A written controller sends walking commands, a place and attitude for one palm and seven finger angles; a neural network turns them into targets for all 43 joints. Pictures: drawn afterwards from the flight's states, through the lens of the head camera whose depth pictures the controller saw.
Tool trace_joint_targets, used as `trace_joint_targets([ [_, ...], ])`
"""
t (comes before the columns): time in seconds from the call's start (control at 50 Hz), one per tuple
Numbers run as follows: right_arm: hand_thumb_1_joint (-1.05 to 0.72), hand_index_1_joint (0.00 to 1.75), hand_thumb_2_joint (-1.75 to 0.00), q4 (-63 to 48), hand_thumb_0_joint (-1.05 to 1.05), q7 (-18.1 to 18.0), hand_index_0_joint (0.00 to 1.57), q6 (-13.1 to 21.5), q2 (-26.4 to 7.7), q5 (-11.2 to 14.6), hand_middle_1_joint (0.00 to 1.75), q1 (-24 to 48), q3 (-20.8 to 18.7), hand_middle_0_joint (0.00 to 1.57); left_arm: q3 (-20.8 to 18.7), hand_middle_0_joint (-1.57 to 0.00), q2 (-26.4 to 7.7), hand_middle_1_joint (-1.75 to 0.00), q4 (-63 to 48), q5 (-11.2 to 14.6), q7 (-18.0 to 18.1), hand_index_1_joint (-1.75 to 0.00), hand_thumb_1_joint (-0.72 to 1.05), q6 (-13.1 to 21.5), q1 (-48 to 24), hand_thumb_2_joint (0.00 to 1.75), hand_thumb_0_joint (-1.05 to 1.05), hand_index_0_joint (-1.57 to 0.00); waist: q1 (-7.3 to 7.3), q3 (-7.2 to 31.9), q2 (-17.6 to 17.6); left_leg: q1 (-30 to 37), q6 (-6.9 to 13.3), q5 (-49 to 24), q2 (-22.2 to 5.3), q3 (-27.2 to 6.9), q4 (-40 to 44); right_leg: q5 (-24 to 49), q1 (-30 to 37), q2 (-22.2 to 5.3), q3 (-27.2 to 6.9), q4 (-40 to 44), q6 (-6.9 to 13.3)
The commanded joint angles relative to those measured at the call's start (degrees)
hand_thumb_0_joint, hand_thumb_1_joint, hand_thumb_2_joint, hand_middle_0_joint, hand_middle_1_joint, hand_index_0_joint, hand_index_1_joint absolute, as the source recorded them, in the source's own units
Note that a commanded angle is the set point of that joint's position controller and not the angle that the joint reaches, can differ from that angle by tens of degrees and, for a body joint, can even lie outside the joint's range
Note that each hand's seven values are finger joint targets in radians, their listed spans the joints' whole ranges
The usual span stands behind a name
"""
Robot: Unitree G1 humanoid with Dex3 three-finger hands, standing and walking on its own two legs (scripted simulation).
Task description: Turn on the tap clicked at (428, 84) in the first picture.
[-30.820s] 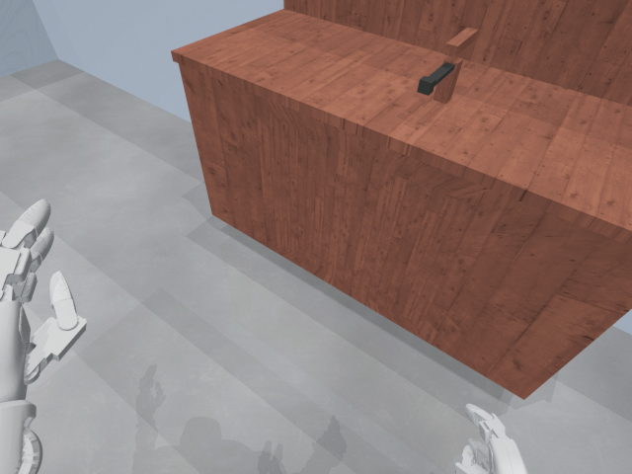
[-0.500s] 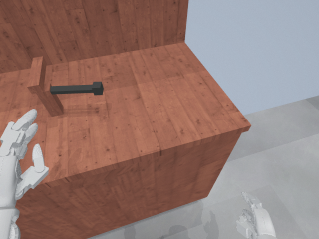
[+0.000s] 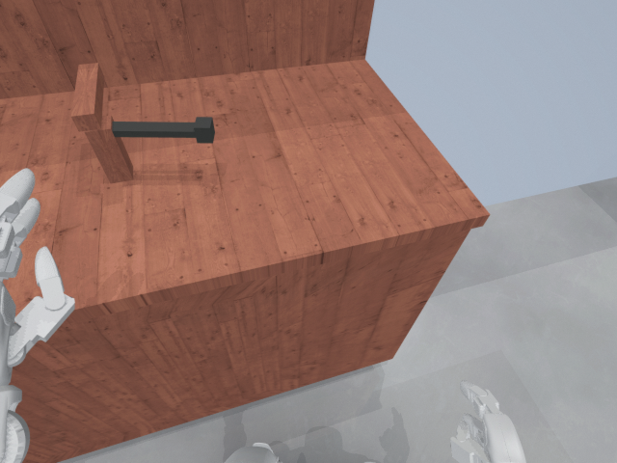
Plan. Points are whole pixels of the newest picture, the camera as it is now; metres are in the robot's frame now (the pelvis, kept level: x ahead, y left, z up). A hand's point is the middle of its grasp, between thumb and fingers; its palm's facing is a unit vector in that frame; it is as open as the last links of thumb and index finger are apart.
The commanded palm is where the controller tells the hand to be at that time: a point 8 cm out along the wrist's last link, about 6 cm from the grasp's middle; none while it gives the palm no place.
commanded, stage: step back with the hand held close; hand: left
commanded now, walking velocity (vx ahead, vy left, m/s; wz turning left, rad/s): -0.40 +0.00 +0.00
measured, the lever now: (204, 130) +0.55 +0.20 +0.12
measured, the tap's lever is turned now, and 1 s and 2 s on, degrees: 75 75 75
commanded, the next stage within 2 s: stop stepping back and stand still in 0.76 s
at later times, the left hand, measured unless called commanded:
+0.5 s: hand (84, 359) +0.17 +0.19 +0.19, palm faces +0.30 -0.87 -0.38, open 7.4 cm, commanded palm +0.11 +0.25 +0.19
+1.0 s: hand out of the picture +0.04 +0.15 +0.18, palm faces +0.40 -0.80 -0.45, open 7.4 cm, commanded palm -0.02 +0.19 +0.19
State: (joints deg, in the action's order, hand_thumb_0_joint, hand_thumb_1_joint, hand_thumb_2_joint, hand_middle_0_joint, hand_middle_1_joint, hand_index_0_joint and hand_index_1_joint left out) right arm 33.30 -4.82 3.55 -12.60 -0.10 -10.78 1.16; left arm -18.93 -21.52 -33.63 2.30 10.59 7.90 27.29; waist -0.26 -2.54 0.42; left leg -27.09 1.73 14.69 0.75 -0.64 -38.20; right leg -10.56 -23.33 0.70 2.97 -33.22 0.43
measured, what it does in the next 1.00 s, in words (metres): walks backwards: right foot, then left foot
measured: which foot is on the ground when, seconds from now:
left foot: down 0.00-0.34, up 0.36-0.54, down 0.56-0.96, up 0.98-1.00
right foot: down 0.00-0.08, up 0.10-0.30, down 0.32-0.56, up 0.58-0.94, down 0.96-1.00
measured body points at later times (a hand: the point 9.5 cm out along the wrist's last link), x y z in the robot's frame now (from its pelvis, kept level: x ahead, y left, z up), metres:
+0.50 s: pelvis -0.05 -0.03 +0.02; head -0.02 -0.01 +0.47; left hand +0.15 +0.24 +0.21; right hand +0.12 -0.25 -0.06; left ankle -0.07 +0.06 -0.67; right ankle -0.09 -0.14 -0.72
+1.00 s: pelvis -0.17 -0.09 +0.00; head -0.15 -0.10 +0.45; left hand +0.01 +0.19 +0.21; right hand -0.01 -0.31 -0.09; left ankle -0.10 +0.05 -0.70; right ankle -0.15 -0.20 -0.72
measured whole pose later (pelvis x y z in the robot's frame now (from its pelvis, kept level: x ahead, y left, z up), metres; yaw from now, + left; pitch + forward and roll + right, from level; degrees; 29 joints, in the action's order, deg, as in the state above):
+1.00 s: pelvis -0.17 -0.09 +0.00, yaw +0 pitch -1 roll -1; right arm 35.3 -2.8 6.6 -11.4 0.7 -11.9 0.3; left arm -20.7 -21.4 -31.8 2.9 9.6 7.3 28.1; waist 0.0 -4.2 3.6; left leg -27.1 -1.0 20.3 -2.6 -1.9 -44.7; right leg -15.1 -16.0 1.4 2.6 -32.3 0.9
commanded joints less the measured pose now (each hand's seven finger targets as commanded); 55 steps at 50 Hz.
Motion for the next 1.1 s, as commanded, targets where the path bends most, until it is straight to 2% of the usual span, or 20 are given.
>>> trace_joint_targets([
  [0.0,-0.90,0.30,-0.90,-9.29,0.00,-0.30,0.20,3.25,-7.03,0.20,0.30,5.11,-2.98,0.20,-7.80,-0.20,-10.02,-0.30,-13.69,0.28,1.16,-0.30,0.90,4.06,-0.66,0.90,0.00,-0.20,0.54,9.64,4.06,4.01,1.11,10.31,-7.88,-11.35,11.06,-3.86,0.43,-6.48,-7.57,3.25,2.45],
  [0.08,-0.90,0.30,-0.90,-8.20,0.00,-0.34,0.20,4.44,-6.82,-1.38,0.30,4.66,-3.61,0.20,-9.80,-0.20,-10.31,-0.30,-14.43,-1.57,0.92,-0.30,0.90,4.78,-2.37,0.90,0.00,-0.20,0.44,9.75,15.79,-8.16,5.81,23.61,-18.76,-23.94,30.20,-12.83,10.67,2.04,-5.49,-20.69,-1.11],
  [0.14,-0.90,0.30,-0.90,-6.63,0.00,0.40,0.20,5.38,-5.90,-1.27,0.30,3.73,-3.94,0.20,-8.39,-0.20,-9.12,-0.30,-11.66,-0.75,0.69,-0.30,0.90,4.28,-3.22,0.90,0.00,-0.20,-0.30,9.14,8.23,3.88,5.70,9.17,-17.09,-19.06,25.10,-14.46,1.63,0.87,-6.26,-18.42,-0.71],
  [0.24,-0.90,0.30,-0.90,-5.22,0.00,1.03,0.20,5.59,-5.72,-0.91,0.30,4.36,-2.70,0.20,-4.15,-0.20,-5.87,-0.30,-10.06,0.13,-0.20,-0.30,0.90,3.03,-2.39,0.90,0.00,-0.20,-0.24,11.42,12.32,13.25,2.80,2.24,-13.16,-13.41,22.65,-11.83,4.60,1.57,-4.28,3.74,0.09],
  [0.3,-0.90,0.30,-0.90,-4.88,0.00,1.09,0.20,5.01,-5.44,-0.85,0.30,4.56,-2.79,0.20,-4.84,-0.20,-7.73,-0.30,-11.73,0.17,-0.85,-0.30,0.90,4.62,-4.09,0.90,0.00,-0.20,-0.43,14.58,7.74,17.27,-0.03,-6.81,-9.91,-9.09,10.57,4.12,8.37,-2.60,-5.37,20.29,1.76],
  [0.34,-0.90,0.30,-0.90,-5.33,0.00,0.67,0.20,4.74,-4.04,0.32,0.30,5.37,-2.62,0.20,-6.04,-0.20,-10.79,-0.30,-13.30,0.85,-0.88,-0.30,0.90,6.22,-5.34,0.90,0.00,-0.20,0.07,13.82,-9.97,14.59,-3.74,6.14,-1.01,1.61,-11.30,25.41,3.98,-15.67,-12.01,19.93,7.51],
  [0.36,-0.90,0.30,-0.90,-5.66,0.00,0.32,0.20,4.77,-4.73,1.16,0.30,5.90,-3.89,0.20,-6.46,-0.20,-11.47,-0.30,-13.09,1.01,-1.06,-0.30,0.90,6.17,-4.08,0.90,0.00,-0.20,-1.20,15.10,-18.36,4.27,-4.33,16.25,3.17,1.78,-23.71,41.63,9.89,-18.87,-13.25,15.59,10.18],
  [0.4,-0.90,0.30,-0.90,-8.02,0.00,0.32,0.20,4.11,-2.86,1.25,0.30,7.95,-2.83,0.20,-8.64,-0.20,-10.72,-0.30,-9.99,1.00,-2.11,-0.30,0.90,6.44,1.35,0.90,0.00,-0.20,-1.13,11.68,-14.09,-6.33,-3.92,17.99,1.49,-1.59,-30.22,55.01,16.24,-18.86,-9.94,9.75,9.61],
  [0.46,-0.90,0.30,-0.90,-7.99,0.00,0.24,0.20,2.08,-1.98,0.57,0.30,10.31,-0.20,0.20,-7.37,-0.20,-8.54,-0.30,-8.41,0.82,-2.27,-0.30,0.90,7.35,-1.22,0.90,0.00,-0.20,1.80,9.53,0.54,-1.19,-3.24,11.97,0.85,2.54,-1.69,62.06,20.18,-13.94,-5.71,0.66,5.56],
  [0.5,-0.90,0.30,-0.90,-8.74,0.00,-0.43,0.20,1.57,-3.54,1.08,0.30,8.55,-1.74,0.20,-9.41,-0.20,-9.53,-0.30,-10.12,1.64,-1.54,-0.30,0.90,7.68,1.63,0.90,0.00,-0.20,2.63,13.94,1.55,13.73,-3.00,-15.23,-1.66,3.46,20.45,41.12,15.49,-8.84,-3.51,-8.19,2.13],
  [0.54,-0.90,0.30,-0.90,-9.05,0.00,0.59,0.20,2.30,-6.69,1.45,0.30,4.96,-4.85,0.20,-9.04,-0.20,-10.62,-0.30,-14.26,1.23,-1.12,-0.30,0.90,7.39,0.82,0.90,0.00,-0.20,0.68,14.97,10.90,32.57,3.62,-59.17,-20.78,-13.95,12.90,-17.54,-8.82,-1.48,-6.10,-17.75,-0.02],
  [0.56,-0.90,0.30,-0.90,-7.61,0.00,1.44,0.20,3.19,-6.30,2.12,0.30,2.67,-5.26,0.20,-7.78,-0.20,-8.84,-0.30,-12.14,0.60,-0.97,-0.30,0.90,7.03,1.28,0.90,0.00,-0.20,1.30,13.60,7.67,34.12,4.85,-59.94,-22.55,-12.71,12.35,-23.29,-12.73,-0.46,-8.50,-23.40,0.35],
  [0.68,-0.90,0.30,-0.90,-7.38,0.00,2.38,0.20,6.46,-6.60,1.45,0.30,3.03,-5.54,0.20,-7.45,-0.20,-8.83,-0.30,-19.33,0.55,-1.12,-0.30,0.90,4.37,-1.20,0.90,0.00,-0.20,1.09,11.66,9.66,25.19,1.56,-46.66,-15.43,-5.89,14.99,-10.58,-6.54,-0.69,-4.68,-19.12,-1.39],
  [0.82,-0.90,0.30,-0.90,-6.52,0.00,1.51,0.20,7.09,-6.31,0.47,0.30,4.13,-4.43,0.20,-7.94,-0.20,-8.11,-0.30,-13.12,1.46,-0.17,-0.30,0.90,3.07,0.97,0.90,0.00,-0.20,0.75,6.87,13.05,11.18,4.16,-6.36,-16.43,-8.90,22.10,-10.08,1.51,-0.28,-3.36,-11.62,-1.60],
  [0.88,-0.90,0.30,-0.90,-6.95,0.00,1.26,0.20,7.06,-6.68,0.94,0.30,3.00,-4.00,0.20,-7.39,-0.20,-7.87,-0.30,-8.67,0.98,0.04,-0.30,0.90,2.52,1.28,0.90,0.00,-0.20,0.61,7.66,10.96,8.75,2.92,8.56,-13.54,-8.13,17.97,-6.89,8.92,-1.02,-2.85,2.59,-1.12],
  [0.92,-0.90,0.30,-0.90,-7.47,0.00,1.33,0.20,6.61,-6.21,1.11,0.30,2.74,-4.03,0.20,-7.12,-0.20,-9.09,-0.30,-8.05,0.28,-0.33,-0.30,0.90,2.66,0.17,0.90,0.00,-0.20,0.41,8.34,0.77,6.31,-0.16,16.90,-6.00,-2.44,2.46,1.84,13.33,-4.69,-3.20,15.10,0.44],
  [0.94,-0.90,0.30,-0.90,-7.70,0.00,1.38,0.20,6.16,-5.35,1.39,0.30,3.47,-4.34,0.20,-7.12,-0.20,-10.58,-0.30,-8.52,0.24,-0.48,-0.30,0.90,2.78,-1.29,0.90,0.00,-0.20,0.86,7.46,-10.63,3.80,-2.36,16.15,-1.05,1.87,-16.58,1.06,8.69,-15.25,-14.33,19.07,5.08],
  [0.96,-0.90,0.30,-0.90,-8.18,0.00,1.42,0.20,6.18,-5.65,1.32,0.30,3.50,-4.07,0.20,-7.71,-0.20,-11.52,-0.30,-8.53,0.75,-0.54,-0.30,0.90,2.82,-2.95,0.90,0.00,-0.20,1.17,6.64,-14.17,-1.09,-3.65,15.03,2.26,-1.35,-33.98,6.68,3.64,-23.70,-24.69,21.16,9.47],
  [1.0,-0.90,0.30,-0.90,-6.50,0.00,1.74,0.20,6.21,-6.39,2.46,0.30,2.62,-4.95,0.20,-6.37,-0.20,-9.43,-0.30,-6.75,1.66,-1.80,-0.30,0.90,2.51,-3.82,0.90,0.00,-0.20,2.11,6.52,-17.21,-1.78,-3.99,7.58,-0.67,-6.57,-42.25,2.73,1.91,-21.61,-21.04,17.52,8.73],
  [1.08,-0.90,0.30,-0.90,-4.53,0.00,1.84,0.20,3.92,-4.54,1.38,0.30,5.31,-3.84,0.20,-9.59,-0.20,-11.26,-0.30,-5.22,1.65,-1.62,-0.30,0.90,3.26,0.56,0.90,0.00,-0.20,3.09,4.96,-3.21,0.51,-3.08,0.07,-3.45,-3.16,-30.74,-7.94,-0.72,-17.09,-13.18,16.06,5.40],
])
